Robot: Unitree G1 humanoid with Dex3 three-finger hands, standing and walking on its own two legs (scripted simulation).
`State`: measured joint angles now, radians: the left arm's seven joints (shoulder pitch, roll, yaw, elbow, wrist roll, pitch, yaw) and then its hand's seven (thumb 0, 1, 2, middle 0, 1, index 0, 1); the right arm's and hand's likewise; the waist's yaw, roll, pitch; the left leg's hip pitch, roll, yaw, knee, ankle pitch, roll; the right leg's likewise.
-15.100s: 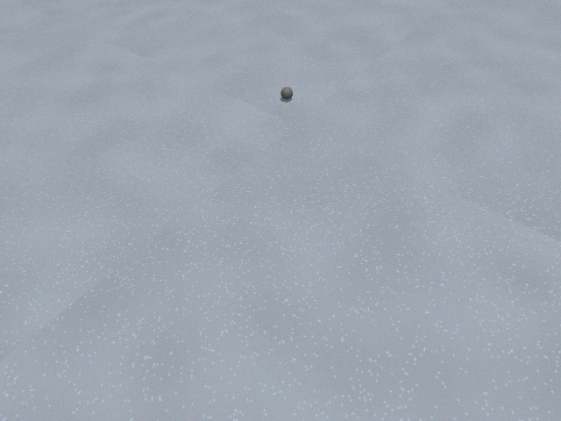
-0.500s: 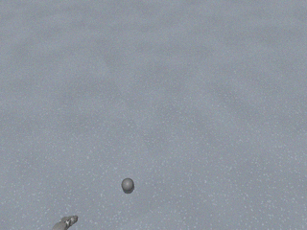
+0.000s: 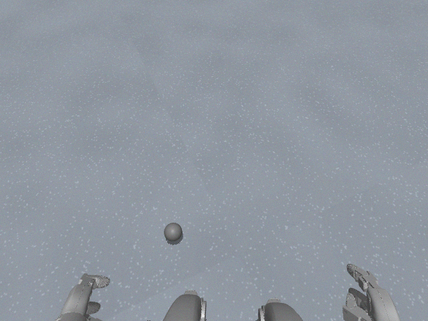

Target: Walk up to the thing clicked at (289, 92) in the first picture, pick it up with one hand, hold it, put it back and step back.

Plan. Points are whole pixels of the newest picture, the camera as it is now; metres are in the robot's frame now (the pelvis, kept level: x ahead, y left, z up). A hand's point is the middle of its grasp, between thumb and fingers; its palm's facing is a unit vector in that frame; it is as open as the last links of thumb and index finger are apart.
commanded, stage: rise first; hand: left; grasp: from above
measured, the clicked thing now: (173, 231) +0.46 +0.24 -0.67
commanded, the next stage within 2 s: none
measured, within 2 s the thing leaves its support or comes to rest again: neither
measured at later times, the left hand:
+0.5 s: hand (123, 286) +0.20 +0.28 -0.28, palm faces -0.40 -0.61 -0.69, open 14.1 cm
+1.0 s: hand (139, 254) +0.32 +0.30 -0.44, palm faces -0.47 -0.17 -0.87, open 13.9 cm
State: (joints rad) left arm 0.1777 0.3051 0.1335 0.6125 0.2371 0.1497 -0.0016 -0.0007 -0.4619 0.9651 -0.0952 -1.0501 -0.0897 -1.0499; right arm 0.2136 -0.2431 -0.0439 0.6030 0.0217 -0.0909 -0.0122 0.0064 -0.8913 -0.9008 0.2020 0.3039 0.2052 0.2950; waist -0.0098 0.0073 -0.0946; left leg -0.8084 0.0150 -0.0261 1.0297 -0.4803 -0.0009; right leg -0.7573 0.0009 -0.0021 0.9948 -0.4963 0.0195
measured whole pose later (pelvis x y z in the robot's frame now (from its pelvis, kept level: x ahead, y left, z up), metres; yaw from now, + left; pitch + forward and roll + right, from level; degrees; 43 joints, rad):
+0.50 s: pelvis -0.04 +0.00 -0.14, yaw -1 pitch +30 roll -2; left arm -0.07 0.43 0.12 0.64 0.58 -0.02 0.05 0.00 -0.54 0.97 -0.08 -1.09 -0.08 -1.09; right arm 0.10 -0.29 -0.05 0.59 0.00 -0.17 0.02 0.01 -0.89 -0.90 0.20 0.30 0.21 0.30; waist -0.03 0.01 -0.19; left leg -1.52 0.01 -0.05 1.65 -0.66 -0.01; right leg -1.47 0.00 -0.01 1.64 -0.69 0.02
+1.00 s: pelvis -0.10 +0.00 -0.31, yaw -5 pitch +33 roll -6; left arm -0.65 0.68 0.17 1.09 1.05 -0.29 0.17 0.00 -0.49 1.00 -0.07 -1.09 -0.08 -1.07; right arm 0.14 -0.28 -0.04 0.75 -0.04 -0.07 0.07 0.01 -0.87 -0.90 0.20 0.30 0.20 0.29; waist -0.08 0.01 -0.11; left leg -2.12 0.01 -0.12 2.18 -0.64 -0.02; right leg -2.05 0.03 -0.06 2.14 -0.68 0.02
